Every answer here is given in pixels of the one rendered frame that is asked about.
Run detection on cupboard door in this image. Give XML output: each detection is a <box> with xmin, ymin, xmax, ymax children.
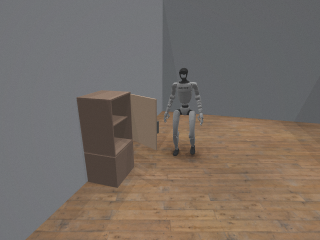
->
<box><xmin>130</xmin><ymin>94</ymin><xmax>157</xmax><ymax>150</ymax></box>

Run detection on robot right upper arm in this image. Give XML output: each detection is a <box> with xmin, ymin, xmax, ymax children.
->
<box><xmin>170</xmin><ymin>82</ymin><xmax>178</xmax><ymax>100</ymax></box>

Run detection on robot left upper arm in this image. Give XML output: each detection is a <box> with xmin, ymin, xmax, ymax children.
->
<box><xmin>191</xmin><ymin>82</ymin><xmax>200</xmax><ymax>100</ymax></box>

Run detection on robot left forearm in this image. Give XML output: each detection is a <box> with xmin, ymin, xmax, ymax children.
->
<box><xmin>196</xmin><ymin>95</ymin><xmax>203</xmax><ymax>113</ymax></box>

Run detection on left robot thigh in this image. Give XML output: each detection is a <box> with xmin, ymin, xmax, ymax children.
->
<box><xmin>188</xmin><ymin>110</ymin><xmax>196</xmax><ymax>139</ymax></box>

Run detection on left robot hand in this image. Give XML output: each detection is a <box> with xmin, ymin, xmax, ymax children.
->
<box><xmin>197</xmin><ymin>113</ymin><xmax>204</xmax><ymax>125</ymax></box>

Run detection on robot torso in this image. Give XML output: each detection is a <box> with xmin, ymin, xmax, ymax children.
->
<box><xmin>176</xmin><ymin>81</ymin><xmax>193</xmax><ymax>116</ymax></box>

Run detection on right robot hand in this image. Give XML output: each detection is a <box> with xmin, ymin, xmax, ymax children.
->
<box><xmin>163</xmin><ymin>111</ymin><xmax>170</xmax><ymax>123</ymax></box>

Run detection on robot right forearm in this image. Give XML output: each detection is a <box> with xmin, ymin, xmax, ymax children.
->
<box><xmin>166</xmin><ymin>96</ymin><xmax>173</xmax><ymax>112</ymax></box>

